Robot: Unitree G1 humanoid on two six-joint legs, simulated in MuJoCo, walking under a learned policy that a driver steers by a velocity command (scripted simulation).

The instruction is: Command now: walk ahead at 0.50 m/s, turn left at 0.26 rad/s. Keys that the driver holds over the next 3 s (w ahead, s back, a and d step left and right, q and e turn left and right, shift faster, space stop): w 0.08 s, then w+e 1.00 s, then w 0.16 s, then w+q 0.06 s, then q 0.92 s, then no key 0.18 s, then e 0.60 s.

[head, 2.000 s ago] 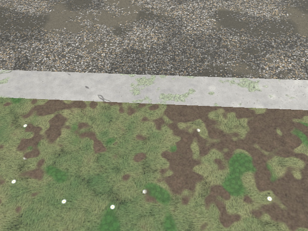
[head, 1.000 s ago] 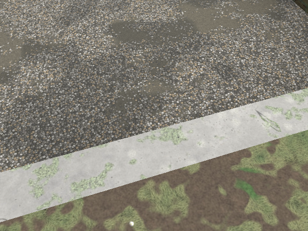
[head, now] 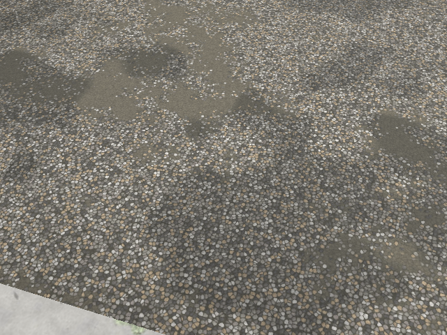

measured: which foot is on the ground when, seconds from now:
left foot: up 0.00-0.18, down 0.20-0.60, up 0.62-0.92, down 0.94-1.00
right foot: down 0.00-0.20, up 0.22-0.58, down 0.60-0.96, up 0.98-1.00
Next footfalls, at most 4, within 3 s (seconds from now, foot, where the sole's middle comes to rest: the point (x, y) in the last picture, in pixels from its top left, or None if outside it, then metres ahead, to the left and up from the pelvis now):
0.20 left None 0.17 0.11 -0.76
0.60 right None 0.20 -0.09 -0.76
0.94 left None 0.26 0.06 -0.76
1.22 right None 0.22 -0.18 -0.76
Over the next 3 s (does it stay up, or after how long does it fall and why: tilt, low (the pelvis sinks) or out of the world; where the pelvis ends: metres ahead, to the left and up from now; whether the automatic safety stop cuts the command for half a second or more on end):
stays up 0.16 -0.04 0.01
